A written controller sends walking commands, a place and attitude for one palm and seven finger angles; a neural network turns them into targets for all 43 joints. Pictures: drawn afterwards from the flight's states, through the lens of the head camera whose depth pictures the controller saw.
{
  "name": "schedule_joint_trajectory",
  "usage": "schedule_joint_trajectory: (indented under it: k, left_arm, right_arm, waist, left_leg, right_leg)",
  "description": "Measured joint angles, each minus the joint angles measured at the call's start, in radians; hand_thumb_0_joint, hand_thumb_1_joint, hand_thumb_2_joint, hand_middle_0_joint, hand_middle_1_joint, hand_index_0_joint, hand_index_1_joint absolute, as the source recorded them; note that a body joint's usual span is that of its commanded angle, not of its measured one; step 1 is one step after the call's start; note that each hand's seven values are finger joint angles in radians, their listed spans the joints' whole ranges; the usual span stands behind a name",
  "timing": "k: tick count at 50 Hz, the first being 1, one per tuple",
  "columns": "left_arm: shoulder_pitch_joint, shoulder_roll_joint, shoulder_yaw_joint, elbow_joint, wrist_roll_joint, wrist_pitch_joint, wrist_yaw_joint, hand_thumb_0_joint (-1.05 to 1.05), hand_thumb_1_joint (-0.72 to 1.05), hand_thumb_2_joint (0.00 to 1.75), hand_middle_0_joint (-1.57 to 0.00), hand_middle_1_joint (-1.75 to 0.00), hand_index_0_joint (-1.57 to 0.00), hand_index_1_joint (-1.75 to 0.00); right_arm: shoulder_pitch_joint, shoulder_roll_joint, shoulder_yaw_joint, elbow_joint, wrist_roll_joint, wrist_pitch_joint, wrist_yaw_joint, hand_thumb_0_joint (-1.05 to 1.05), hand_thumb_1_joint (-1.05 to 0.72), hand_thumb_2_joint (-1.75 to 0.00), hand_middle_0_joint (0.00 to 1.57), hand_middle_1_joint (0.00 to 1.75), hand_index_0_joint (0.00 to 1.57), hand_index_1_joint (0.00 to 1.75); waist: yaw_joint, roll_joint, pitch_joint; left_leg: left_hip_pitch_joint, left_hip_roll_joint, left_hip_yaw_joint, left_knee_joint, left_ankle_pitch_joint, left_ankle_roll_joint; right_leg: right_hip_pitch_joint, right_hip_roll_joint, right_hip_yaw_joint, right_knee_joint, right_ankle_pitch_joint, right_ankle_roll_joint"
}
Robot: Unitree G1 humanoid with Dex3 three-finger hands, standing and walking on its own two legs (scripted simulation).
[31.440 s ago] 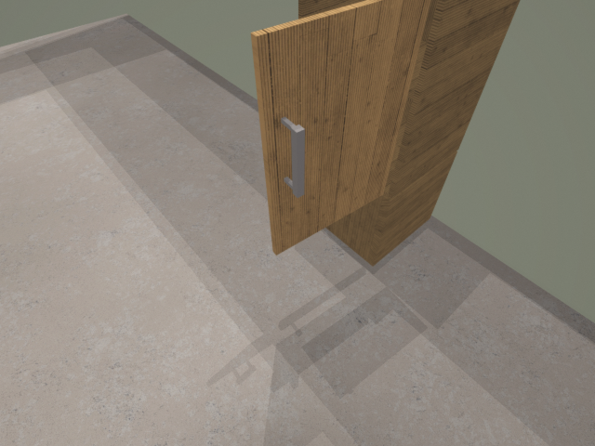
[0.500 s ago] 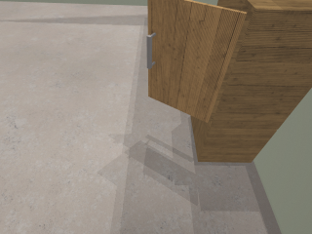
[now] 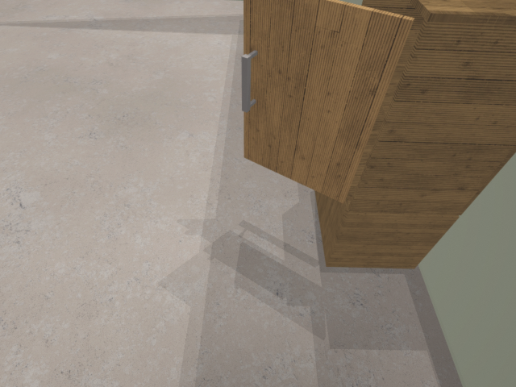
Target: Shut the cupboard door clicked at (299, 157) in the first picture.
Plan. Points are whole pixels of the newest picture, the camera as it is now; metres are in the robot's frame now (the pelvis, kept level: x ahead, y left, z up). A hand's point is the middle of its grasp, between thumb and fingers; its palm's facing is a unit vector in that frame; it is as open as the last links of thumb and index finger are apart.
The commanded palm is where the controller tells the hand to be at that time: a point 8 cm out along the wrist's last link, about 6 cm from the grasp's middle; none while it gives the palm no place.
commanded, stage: walk to a spot facing it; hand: left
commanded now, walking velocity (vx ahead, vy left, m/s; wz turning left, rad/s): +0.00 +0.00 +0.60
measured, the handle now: (249, 82) +0.92 +0.07 -0.01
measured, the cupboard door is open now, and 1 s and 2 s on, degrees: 58 58 58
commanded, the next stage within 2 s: none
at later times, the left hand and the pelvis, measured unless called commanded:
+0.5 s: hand out of the picture +0.01 +0.23 -0.21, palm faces +0.24 -0.95 -0.22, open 7.4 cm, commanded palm none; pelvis +0.00 +0.02 -0.03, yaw +13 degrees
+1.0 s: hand out of the picture +0.02 +0.21 -0.16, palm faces +0.48 -0.82 -0.31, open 7.4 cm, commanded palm none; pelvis +0.03 -0.04 -0.01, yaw +31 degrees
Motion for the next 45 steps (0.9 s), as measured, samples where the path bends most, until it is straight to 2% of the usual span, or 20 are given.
schedule_joint_trajectory:
  k: [6, 14, 16, 19, 20, 21, 22, 24, 25, 27, 30, 34, 38, 42, 45]
  left_arm:
    - [-0.023, 0.008, 0.007, -0.017, -0.002, 0.009, 0.007, 0.00, 0.91, 0.90, -0.20, -0.30, -0.20, -0.30]
    - [-0.042, 0.004, 0.037, -0.091, 0.001, 0.028, 0.006, 0.00, 0.90, 0.90, -0.20, -0.30, -0.20, -0.30]
    - [-0.040, 0.006, 0.044, -0.111, 0.003, 0.031, 0.006, 0.00, 0.90, 0.90, -0.20, -0.30, -0.20, -0.30]
    - [-0.039, 0.016, 0.054, -0.132, 0.011, 0.035, 0.010, 0.00, 0.90, 0.90, -0.20, -0.30, -0.20, -0.30]
    - [-0.038, 0.021, 0.057, -0.137, 0.012, 0.037, 0.010, 0.00, 0.90, 0.90, -0.20, -0.30, -0.20, -0.30]
    - [-0.038, 0.027, 0.060, -0.144, 0.011, 0.040, 0.009, 0.00, 0.90, 0.90, -0.20, -0.30, -0.20, -0.30]
    - [-0.043, 0.032, 0.063, -0.148, 0.006, 0.046, 0.008, 0.00, 0.90, 0.90, -0.20, -0.30, -0.20, -0.30]
    - [-0.061, 0.037, 0.064, -0.157, 0.002, 0.064, 0.011, 0.00, 0.90, 0.90, -0.20, -0.30, -0.20, -0.30]
    - [-0.073, 0.038, 0.065, -0.160, 0.003, 0.072, 0.012, 0.00, 0.90, 0.90, -0.20, -0.30, -0.20, -0.30]
    - [-0.095, 0.040, 0.068, -0.169, 0.004, 0.077, 0.008, 0.00, 0.91, 0.90, -0.20, -0.30, -0.20, -0.30]
    - [-0.121, 0.049, 0.072, -0.193, 0.005, 0.065, -0.001, 0.01, 0.91, 0.90, -0.20, -0.30, -0.20, -0.30]
    - [-0.138, 0.063, 0.075, -0.222, 0.006, 0.055, -0.005, 0.00, 0.91, 0.90, -0.20, -0.30, -0.20, -0.30]
    - [-0.151, 0.070, 0.074, -0.236, 0.006, 0.059, -0.005, 0.00, 0.91, 0.90, -0.20, -0.30, -0.19, -0.30]
    - [-0.163, 0.065, 0.065, -0.248, 0.002, 0.063, -0.004, 0.00, 0.91, 0.90, -0.20, -0.30, -0.19, -0.30]
    - [-0.162, 0.055, 0.056, -0.261, -0.004, 0.057, -0.003, 0.00, 0.91, 0.90, -0.20, -0.30, -0.19, -0.30]
  right_arm:
    - [-0.013, -0.002, 0.000, -0.015, -0.001, 0.008, 0.001, 0.00, -0.90, -0.90, 0.20, 0.30, 0.20, 0.30]
    - [-0.018, 0.010, -0.015, -0.066, -0.004, 0.041, 0.017, 0.00, -0.90, -0.90, 0.20, 0.30, 0.20, 0.30]
    - [-0.021, 0.009, -0.023, -0.083, -0.006, 0.050, 0.022, 0.00, -0.90, -0.90, 0.20, 0.30, 0.20, 0.30]
    - [-0.022, 0.007, -0.034, -0.106, -0.008, 0.061, 0.030, 0.00, -0.90, -0.90, 0.20, 0.30, 0.20, 0.30]
    - [-0.020, 0.006, -0.036, -0.115, -0.006, 0.061, 0.033, 0.00, -0.90, -0.90, 0.20, 0.30, 0.20, 0.30]
    - [-0.017, 0.004, -0.036, -0.125, -0.006, 0.057, 0.036, 0.00, -0.90, -0.90, 0.20, 0.30, 0.20, 0.30]
    - [-0.019, 0.002, -0.037, -0.135, -0.009, 0.051, 0.037, 0.00, -0.90, -0.90, 0.20, 0.30, 0.20, 0.30]
    - [-0.029, -0.004, -0.036, -0.150, -0.013, 0.037, 0.030, 0.00, -0.90, -0.90, 0.20, 0.30, 0.20, 0.30]
    - [-0.032, -0.007, -0.036, -0.156, -0.014, 0.034, 0.025, 0.00, -0.90, -0.90, 0.20, 0.30, 0.20, 0.30]
    - [-0.033, -0.012, -0.034, -0.168, -0.017, 0.030, 0.016, 0.00, -0.90, -0.90, 0.20, 0.30, 0.20, 0.30]
    - [-0.028, -0.015, -0.029, -0.176, -0.016, 0.026, 0.007, 0.00, -0.90, -0.90, 0.20, 0.30, 0.20, 0.30]
    - [-0.015, -0.015, -0.030, -0.176, -0.013, 0.026, 0.005, 0.00, -0.90, -0.90, 0.20, 0.30, 0.20, 0.30]
    - [-0.006, -0.018, -0.036, -0.177, -0.015, 0.033, 0.009, 0.00, -0.90, -0.90, 0.20, 0.30, 0.20, 0.30]
    - [-0.004, -0.026, -0.046, -0.182, -0.018, 0.042, 0.013, 0.00, -0.90, -0.90, 0.20, 0.30, 0.20, 0.30]
    - [-0.008, -0.038, -0.055, -0.185, -0.019, 0.052, 0.016, 0.00, -0.90, -0.90, 0.20, 0.30, 0.20, 0.30]
  waist:
    - [-0.007, -0.003, 0.005]
    - [-0.006, 0.010, 0.036]
    - [-0.006, 0.016, 0.048]
    - [-0.011, 0.006, 0.063]
    - [-0.012, -0.003, 0.066]
    - [-0.013, -0.015, 0.066]
    - [-0.011, -0.028, 0.070]
    - [-0.007, -0.032, 0.081]
    - [-0.009, -0.029, 0.084]
    - [-0.014, -0.019, 0.087]
    - [-0.015, -0.011, 0.085]
    - [-0.014, -0.011, 0.068]
    - [-0.022, -0.006, 0.052]
    - [-0.033, 0.010, 0.045]
    - [-0.036, 0.029, 0.044]
  left_leg:
    - [-0.017, -0.008, -0.017, 0.027, -0.016, 0.000]
    - [-0.117, -0.030, -0.085, 0.161, -0.065, 0.003]
    - [-0.157, -0.025, -0.091, 0.244, -0.101, -0.020]
    - [-0.191, -0.004, -0.067, 0.373, -0.221, -0.050]
    - [-0.183, 0.004, -0.059, 0.362, -0.218, -0.055]
    - [-0.171, 0.002, -0.055, 0.330, -0.158, -0.044]
    - [-0.178, -0.014, -0.053, 0.336, -0.148, -0.016]
    - [-0.184, -0.030, -0.059, 0.336, -0.163, 0.029]
    - [-0.180, -0.036, -0.067, 0.316, -0.159, 0.039]
    - [-0.167, -0.044, -0.089, 0.252, -0.120, 0.040]
    - [-0.143, -0.055, -0.125, 0.151, -0.056, 0.037]
    - [-0.120, -0.065, -0.172, 0.071, -0.006, 0.032]
    - [-0.117, -0.075, -0.222, 0.052, 0.009, 0.022]
    - [-0.130, -0.086, -0.279, 0.062, 0.013, 0.003]
    - [-0.147, -0.097, -0.322, 0.085, 0.010, -0.017]
  right_leg:
    - [-0.009, -0.009, -0.018, 0.027, -0.024, 0.003]
    - [-0.068, -0.032, -0.088, 0.142, -0.095, 0.002]
    - [-0.076, -0.036, -0.112, 0.173, -0.115, 0.002]
    - [-0.073, -0.056, -0.154, 0.224, -0.154, 0.010]
    - [-0.074, -0.068, -0.167, 0.247, -0.171, 0.017]
    - [-0.084, -0.085, -0.175, 0.282, -0.192, 0.026]
    - [-0.110, -0.103, -0.167, 0.340, -0.207, 0.031]
    - [-0.193, -0.084, -0.090, 0.518, -0.305, 0.030]
    - [-0.233, -0.070, -0.058, 0.596, -0.314, 0.027]
    - [-0.302, -0.048, -0.015, 0.701, -0.269, 0.029]
    - [-0.368, -0.035, 0.025, 0.759, -0.173, 0.042]
    - [-0.395, -0.031, 0.056, 0.738, -0.110, 0.058]
    - [-0.371, -0.024, 0.069, 0.651, -0.121, 0.065]
    - [-0.321, 0.000, 0.072, 0.522, -0.162, 0.059]
    - [-0.253, 0.026, 0.070, 0.368, -0.164, 0.045]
